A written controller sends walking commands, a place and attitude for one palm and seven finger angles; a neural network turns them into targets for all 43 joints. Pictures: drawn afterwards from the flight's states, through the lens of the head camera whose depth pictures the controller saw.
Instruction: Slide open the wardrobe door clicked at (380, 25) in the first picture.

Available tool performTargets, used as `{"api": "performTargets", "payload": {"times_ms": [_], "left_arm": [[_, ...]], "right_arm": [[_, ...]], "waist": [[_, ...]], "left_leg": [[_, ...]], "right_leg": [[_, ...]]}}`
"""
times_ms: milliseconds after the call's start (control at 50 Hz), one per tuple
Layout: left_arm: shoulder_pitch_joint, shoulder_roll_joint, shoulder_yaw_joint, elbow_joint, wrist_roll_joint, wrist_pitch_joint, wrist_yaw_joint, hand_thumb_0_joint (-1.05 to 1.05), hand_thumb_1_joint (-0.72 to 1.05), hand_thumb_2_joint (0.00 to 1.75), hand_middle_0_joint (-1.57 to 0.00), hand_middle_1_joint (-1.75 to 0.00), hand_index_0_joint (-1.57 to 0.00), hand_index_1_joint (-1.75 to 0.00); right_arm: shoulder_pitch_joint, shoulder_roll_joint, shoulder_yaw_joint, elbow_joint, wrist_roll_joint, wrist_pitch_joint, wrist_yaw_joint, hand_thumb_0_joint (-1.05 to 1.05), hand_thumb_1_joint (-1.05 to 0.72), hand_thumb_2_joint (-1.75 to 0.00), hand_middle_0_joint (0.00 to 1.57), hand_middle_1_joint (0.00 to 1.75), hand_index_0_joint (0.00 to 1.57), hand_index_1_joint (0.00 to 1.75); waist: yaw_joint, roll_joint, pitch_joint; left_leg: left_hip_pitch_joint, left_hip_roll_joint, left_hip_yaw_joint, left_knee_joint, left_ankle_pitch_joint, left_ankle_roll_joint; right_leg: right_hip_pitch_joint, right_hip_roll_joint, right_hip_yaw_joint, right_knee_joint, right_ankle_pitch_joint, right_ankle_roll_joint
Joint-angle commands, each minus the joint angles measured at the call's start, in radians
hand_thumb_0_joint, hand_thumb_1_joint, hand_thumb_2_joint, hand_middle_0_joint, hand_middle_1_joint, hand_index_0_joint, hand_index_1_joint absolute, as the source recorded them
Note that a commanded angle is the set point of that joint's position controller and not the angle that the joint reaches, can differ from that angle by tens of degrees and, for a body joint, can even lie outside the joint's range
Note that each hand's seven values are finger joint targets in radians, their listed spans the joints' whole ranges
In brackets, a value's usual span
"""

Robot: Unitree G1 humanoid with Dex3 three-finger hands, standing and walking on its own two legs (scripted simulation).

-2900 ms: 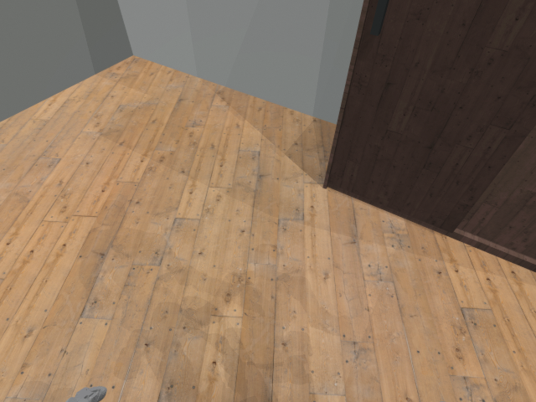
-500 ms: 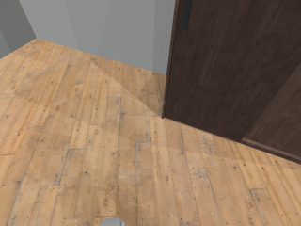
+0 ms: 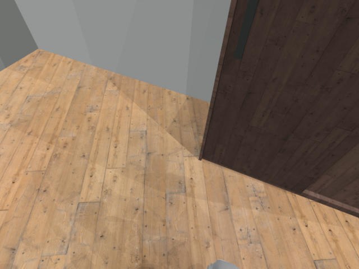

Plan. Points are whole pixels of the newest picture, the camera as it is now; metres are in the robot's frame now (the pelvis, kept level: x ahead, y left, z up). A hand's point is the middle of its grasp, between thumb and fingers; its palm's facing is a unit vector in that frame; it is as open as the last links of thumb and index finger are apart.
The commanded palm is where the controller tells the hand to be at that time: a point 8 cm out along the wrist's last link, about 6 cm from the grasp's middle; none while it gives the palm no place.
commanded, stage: turn to face it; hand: left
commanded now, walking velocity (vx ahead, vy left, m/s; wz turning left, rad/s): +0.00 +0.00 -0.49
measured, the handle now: (246, 27) +0.82 -0.15 +0.15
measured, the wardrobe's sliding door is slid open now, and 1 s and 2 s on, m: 0.00 0.00 0.00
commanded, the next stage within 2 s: take the last steps up to it in 0.52 s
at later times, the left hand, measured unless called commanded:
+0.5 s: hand (125, 248) +0.19 +0.16 -0.18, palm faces -0.14 -0.97 -0.20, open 7.4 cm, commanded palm none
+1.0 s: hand (139, 246) +0.20 +0.12 -0.17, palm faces -0.25 -0.95 -0.20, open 7.4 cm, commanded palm none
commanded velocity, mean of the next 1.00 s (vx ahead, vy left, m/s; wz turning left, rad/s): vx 0.12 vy -0.02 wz -0.22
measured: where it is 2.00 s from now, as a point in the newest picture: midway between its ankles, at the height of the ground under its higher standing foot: (198, 244)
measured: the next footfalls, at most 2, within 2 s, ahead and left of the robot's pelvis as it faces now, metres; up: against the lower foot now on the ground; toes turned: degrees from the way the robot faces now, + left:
right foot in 0.14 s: +0.13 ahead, -0.14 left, +0.00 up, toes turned -12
left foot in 0.52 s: +0.14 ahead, +0.10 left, +0.00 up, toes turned -6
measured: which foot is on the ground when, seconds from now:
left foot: down 0.00-0.14, up 0.16-0.50, down 0.52-0.88, up 0.90-1.00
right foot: up 0.00-0.12, down 0.14-0.52, up 0.54-0.86, down 0.88-1.00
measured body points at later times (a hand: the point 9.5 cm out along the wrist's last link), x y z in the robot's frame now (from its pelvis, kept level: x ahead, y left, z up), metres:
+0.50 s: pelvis +0.07 -0.01 -0.01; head +0.09 -0.01 +0.44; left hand +0.20 +0.21 -0.16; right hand +0.10 -0.26 -0.15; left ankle +0.10 +0.11 -0.74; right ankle +0.09 -0.13 -0.74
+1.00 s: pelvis +0.11 -0.04 -0.01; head +0.13 -0.06 +0.44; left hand +0.21 +0.17 -0.16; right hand +0.02 -0.27 -0.17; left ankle +0.13 +0.09 -0.69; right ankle +0.03 -0.12 -0.74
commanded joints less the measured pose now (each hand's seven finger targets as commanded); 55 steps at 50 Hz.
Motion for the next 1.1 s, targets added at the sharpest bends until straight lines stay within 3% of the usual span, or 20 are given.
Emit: {"api": "performTargets", "payload": {"times_ms": [0,80,100,120,140,180,240,380,460,500,520,600,700,800,820,840,860,880,980,1080], "left_arm": [[-0.025,0.025,0.008,-0.087,-0.001,-0.013,-0.003,0.0,0.9,0.9,-0.2,-0.3,-0.2,-0.3],[0.056,0.081,0.022,-0.08,0.004,-0.026,0.002,0.0,0.9,0.9,-0.2,-0.3,-0.2,-0.3],[0.119,0.175,0.038,-0.069,0.011,-0.042,0.012,0.0,0.9,0.9,-0.2,-0.3,-0.2,-0.3],[0.175,0.26,0.05,-0.058,-0.001,-0.048,0.021,0.0,0.9,0.9,-0.2,-0.3,-0.2,-0.3],[0.168,0.246,0.043,-0.065,-0.014,-0.041,0.032,0.0,0.9,0.9,-0.2,-0.3,-0.2,-0.3],[0.022,0.202,0.04,-0.098,-0.01,-0.03,0.045,0.0,0.9,0.9,-0.2,-0.3,-0.2,-0.3],[-0.082,0.187,0.029,-0.136,-0.003,-0.026,0.044,0.0,0.9,0.9,-0.2,-0.3,-0.2,-0.3],[-0.094,0.219,0.039,-0.146,0.001,-0.011,0.033,0.0,0.9,0.9,-0.2,-0.3,-0.2,-0.3],[-0.141,0.189,0.034,-0.167,-0.013,0.003,0.027,0.0,0.9,0.9,-0.2,-0.3,-0.2,-0.3],[-0.123,0.096,0.019,-0.199,-0.02,0.01,0.016,0.0,0.9,0.9,-0.2,-0.3,-0.2,-0.3],[-0.144,0.127,0.024,-0.199,-0.009,0.019,0.017,0.0,0.9,0.9,-0.2,-0.3,-0.2,-0.3],[-0.084,0.113,0.029,-0.155,-0.003,0.016,0.004,0.0,0.9,0.9,-0.2,-0.3,-0.2,-0.3],[-0.182,0.075,-0.001,-0.164,-0.004,-0.004,-0.01,0.0,0.9,0.9,-0.2,-0.3,-0.2,-0.3],[-0.09,0.071,-0.003,-0.107,-0.006,-0.027,-0.019,0.0,0.9,0.9,-0.2,-0.3,-0.2,-0.3],[-0.026,0.093,0.003,-0.08,-0.005,-0.033,-0.015,0.0,0.9,0.9,-0.2,-0.3,-0.2,-0.3],[0.056,0.152,0.012,-0.045,-0.001,-0.045,-0.004,0.0,0.9,0.9,-0.2,-0.3,-0.2,-0.3],[0.14,0.241,0.029,-0.016,-0.002,-0.048,0.009,0.0,0.9,0.9,-0.2,-0.3,-0.2,-0.3],[0.178,0.233,0.026,-0.004,-0.011,-0.048,0.022,0.0,0.9,0.9,-0.2,-0.3,-0.2,-0.3],[0.05,0.13,-0.004,-0.008,-0.001,-0.078,0.028,0.0,0.9,0.9,-0.2,-0.3,-0.2,-0.3],[0.092,0.141,-0.01,0.033,-0.001,-0.094,0.028,0.0,0.9,0.9,-0.2,-0.3,-0.2,-0.3]], "right_arm": [[0.064,-0.153,-0.04,-0.02,-0.002,0.014,-0.002,0.0,-0.9,-0.9,0.2,0.3,0.2,0.3],[0.036,-0.158,-0.047,-0.033,0.001,0.038,0.005,0.0,-0.9,-0.9,0.2,0.3,0.2,0.3],[0.054,-0.116,-0.039,-0.05,0.007,0.041,0.012,0.0,-0.9,-0.9,0.2,0.3,0.2,0.3],[0.034,-0.066,-0.025,-0.09,0.015,0.045,0.013,0.0,-0.9,-0.9,0.2,0.3,0.2,0.3],[0.007,-0.086,-0.025,-0.095,0.018,0.058,-0.002,0.0,-0.9,-0.9,0.2,0.3,0.2,0.3],[-0.011,-0.103,-0.026,-0.087,0.012,0.066,-0.001,0.0,-0.9,-0.9,0.2,0.3,0.2,0.3],[0.03,-0.087,-0.022,-0.065,0.005,0.079,0.005,0.0,-0.9,-0.9,0.2,0.3,0.2,0.3],[0.024,-0.078,-0.014,-0.094,0.014,0.074,0.005,0.0,-0.9,-0.9,0.2,0.3,0.2,0.3],[0.12,-0.09,-0.011,-0.068,0.015,0.058,-0.004,0.0,-0.9,-0.9,0.2,0.3,0.2,0.3],[0.115,-0.217,-0.029,-0.102,-0.003,0.05,-0.007,0.0,-0.9,-0.9,0.2,0.3,0.2,0.3],[0.069,-0.222,-0.031,-0.113,-0.007,0.053,-0.009,0.0,-0.9,-0.9,0.2,0.3,0.2,0.3],[-0.026,-0.154,-0.016,-0.13,-0.005,0.041,-0.015,0.0,-0.9,-0.9,0.2,0.3,0.2,0.3],[0.149,-0.181,-0.037,-0.05,-0.013,0.034,-0.007,0.0,-0.9,-0.9,0.2,0.3,0.2,0.3],[0.126,-0.195,-0.042,-0.021,-0.008,0.037,0.005,0.0,-0.9,-0.9,0.2,0.3,0.2,0.3],[0.115,-0.177,-0.037,-0.02,-0.002,0.036,0.008,0.0,-0.9,-0.9,0.2,0.3,0.2,0.3],[0.095,-0.126,-0.024,-0.033,0.009,0.032,0.014,0.0,-0.9,-0.9,0.2,0.3,0.2,0.3],[0.013,-0.068,-0.003,-0.082,0.009,0.029,0.021,0.0,-0.9,-0.9,0.2,0.3,0.2,0.3],[-0.051,-0.117,-0.012,-0.103,0.0,0.037,0.022,0.0,-0.9,-0.9,0.2,0.3,0.2,0.3],[0.006,-0.07,-0.02,-0.039,-0.004,0.04,0.041,0.0,-0.9,-0.9,0.2,0.3,0.2,0.3],[-0.029,-0.045,-0.013,-0.053,0.005,0.029,0.055,0.0,-0.9,-0.9,0.2,0.3,0.2,0.3]], "waist": [[-0.039,0.185,-0.043],[0.019,0.112,-0.062],[0.049,-0.126,-0.11],[0.065,-0.306,-0.148],[0.068,-0.202,-0.177],[0.026,-0.174,-0.123],[-0.022,-0.103,-0.113],[-0.01,-0.115,-0.117],[-0.061,-0.069,-0.09],[-0.05,0.323,-0.033],[-0.057,0.325,-0.002],[-0.003,0.171,-0.041],[-0.096,0.18,-0.095],[-0.047,0.193,-0.082],[-0.017,0.131,-0.092],[0.021,-0.026,-0.111],[0.071,-0.274,-0.064],[0.093,-0.19,-0.043],[-0.018,-0.079,0.067],[-0.021,-0.108,0.06]], "left_leg": [[0.043,0.272,-0.075,-0.094,0.398,0.093],[-0.041,0.233,-0.021,0.143,0.252,0.012],[-0.208,0.15,0.03,0.383,0.039,-0.05],[-0.378,0.016,-0.032,0.635,-0.39,-0.093],[-0.358,0.031,-0.187,0.703,-0.403,-0.085],[-0.393,0.057,-0.235,0.765,-0.283,-0.084],[-0.299,0.041,-0.22,0.651,-0.196,-0.091],[-0.199,-0.016,-0.189,0.343,-0.178,-0.08],[0.04,-0.017,-0.177,0.01,0.017,-0.065],[0.0,0.299,-0.545,-0.222,0.007,0.072],[-0.107,0.354,-0.595,-0.278,-0.062,0.124],[-0.03,0.208,-0.319,-0.172,0.238,0.104],[0.158,0.242,-0.319,-0.134,0.287,0.12],[0.038,0.219,-0.279,-0.074,0.056,0.069],[-0.057,0.182,-0.244,-0.002,-0.026,0.032],[-0.256,0.115,-0.145,0.162,-0.152,-0.016],[-0.492,-0.004,-0.07,0.383,-0.365,-0.063],[-0.524,0.02,-0.175,0.506,-0.358,-0.051],[-0.447,0.054,-0.183,0.553,-0.114,-0.06],[-0.363,0.029,-0.149,0.348,-0.033,-0.047]], "right_leg": [[0.063,0.005,-0.018,-0.172,0.054,-0.003],[0.292,0.032,-0.039,-0.412,0.219,-0.02],[0.457,-0.125,0.172,-0.496,0.449,-0.079],[0.513,-0.34,0.459,-0.57,0.754,-0.216],[0.457,-0.339,0.45,-0.6,0.695,-0.26],[0.373,-0.276,0.402,-0.621,0.469,-0.248],[0.262,-0.197,0.278,-0.622,0.411,-0.209],[0.269,-0.158,0.306,-0.612,0.342,-0.215],[0.124,-0.078,0.271,-0.526,0.221,-0.127],[-0.025,0.104,0.08,-0.227,-0.103,-0.018],[-0.009,0.096,0.105,-0.028,-0.193,-0.008],[-0.021,0.057,0.111,0.125,-0.071,0.01],[0.021,0.059,0.023,-0.141,-0.143,0.008],[0.255,0.085,-0.038,-0.464,0.009,-0.022],[0.397,0.07,-0.011,-0.568,0.076,-0.036],[0.584,-0.078,0.157,-0.647,-0.008,-0.088],[0.649,-0.279,0.454,-0.746,-0.033,-0.196],[0.576,-0.332,0.497,-0.768,-0.106,-0.254],[0.382,-0.199,0.224,-0.752,0.142,-0.203],[0.381,-0.173,0.156,-0.729,0.287,-0.192]]}}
